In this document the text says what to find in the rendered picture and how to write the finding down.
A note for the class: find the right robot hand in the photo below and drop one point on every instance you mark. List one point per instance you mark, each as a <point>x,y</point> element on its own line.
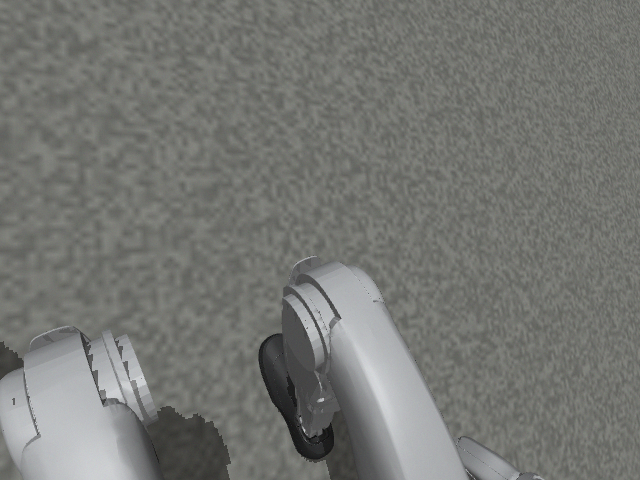
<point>481,463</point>

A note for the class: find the right robot foot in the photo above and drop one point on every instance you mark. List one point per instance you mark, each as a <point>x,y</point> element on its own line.
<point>282,393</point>

